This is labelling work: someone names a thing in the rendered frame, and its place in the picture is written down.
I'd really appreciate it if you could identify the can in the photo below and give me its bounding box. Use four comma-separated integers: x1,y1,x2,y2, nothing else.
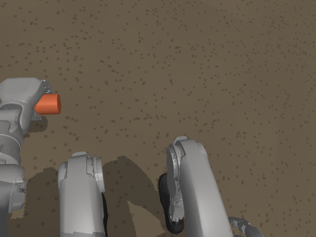
34,94,61,115

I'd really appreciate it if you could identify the right robot foot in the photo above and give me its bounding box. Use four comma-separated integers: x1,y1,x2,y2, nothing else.
158,173,184,234

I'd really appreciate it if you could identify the right robot hand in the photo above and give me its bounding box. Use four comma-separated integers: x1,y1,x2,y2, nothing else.
228,217,264,237

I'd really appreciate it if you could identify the left robot arm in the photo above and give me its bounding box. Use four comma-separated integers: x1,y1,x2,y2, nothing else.
0,100,33,237

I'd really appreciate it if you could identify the left robot hand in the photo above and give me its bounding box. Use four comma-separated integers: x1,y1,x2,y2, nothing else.
0,78,53,121

